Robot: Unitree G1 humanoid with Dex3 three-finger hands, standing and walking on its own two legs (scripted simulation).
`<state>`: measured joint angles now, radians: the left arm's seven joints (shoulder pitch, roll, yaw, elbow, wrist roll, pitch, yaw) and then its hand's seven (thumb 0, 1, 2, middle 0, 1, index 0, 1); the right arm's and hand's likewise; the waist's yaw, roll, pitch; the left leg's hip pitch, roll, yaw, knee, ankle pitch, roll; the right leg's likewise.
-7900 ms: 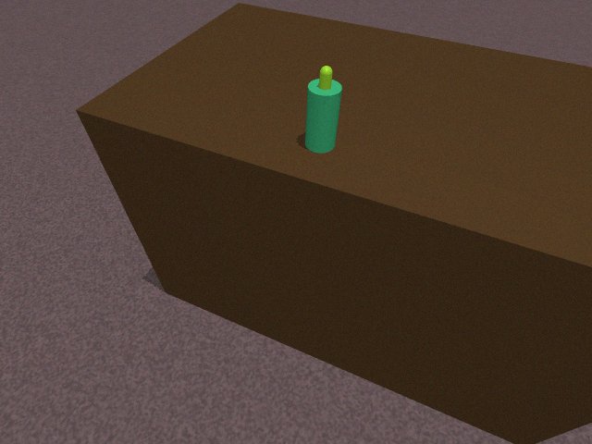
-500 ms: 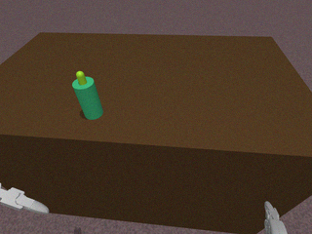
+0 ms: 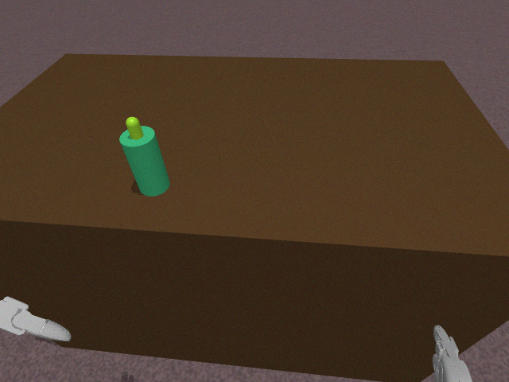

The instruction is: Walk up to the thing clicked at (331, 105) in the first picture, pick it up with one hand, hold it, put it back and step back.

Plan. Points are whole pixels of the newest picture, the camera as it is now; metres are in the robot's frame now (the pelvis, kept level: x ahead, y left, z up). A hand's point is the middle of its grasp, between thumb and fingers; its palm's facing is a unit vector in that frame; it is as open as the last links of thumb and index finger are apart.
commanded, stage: go down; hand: left
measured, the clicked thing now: (144, 155) +0.46 +0.25 +0.11
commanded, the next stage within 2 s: none
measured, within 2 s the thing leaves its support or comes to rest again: neither
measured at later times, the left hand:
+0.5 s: hand (6, 217) +0.25 +0.34 +0.18, palm faces +0.40 -0.85 -0.35, open 17.5 cm
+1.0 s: hand out of the picture +0.28 +0.39 +0.18, palm faces +0.35 -0.92 -0.17, open 17.6 cm
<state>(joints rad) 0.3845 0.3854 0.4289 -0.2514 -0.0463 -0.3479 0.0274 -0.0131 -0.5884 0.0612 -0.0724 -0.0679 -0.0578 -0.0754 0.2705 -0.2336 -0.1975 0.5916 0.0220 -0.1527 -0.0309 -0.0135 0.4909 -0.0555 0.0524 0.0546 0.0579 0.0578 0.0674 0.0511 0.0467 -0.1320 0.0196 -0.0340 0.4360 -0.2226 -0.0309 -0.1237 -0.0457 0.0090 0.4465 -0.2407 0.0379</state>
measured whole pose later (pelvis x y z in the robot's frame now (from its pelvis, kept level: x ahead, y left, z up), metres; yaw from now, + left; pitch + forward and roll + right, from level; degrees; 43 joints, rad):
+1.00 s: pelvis +0.00 +0.01 -0.01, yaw +0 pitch +0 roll -1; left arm -0.24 0.63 0.67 0.48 -0.21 -0.08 -0.43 -0.02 -0.59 0.06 -0.07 -0.06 -0.05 -0.07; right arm 0.25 -0.22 -0.06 0.69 0.02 -0.18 -0.11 -0.01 0.51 -0.05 0.05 0.05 0.06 0.06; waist 0.03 0.01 -0.06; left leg -0.30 0.02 -0.04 0.56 -0.27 -0.02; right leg -0.26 -0.04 0.01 0.51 -0.26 0.05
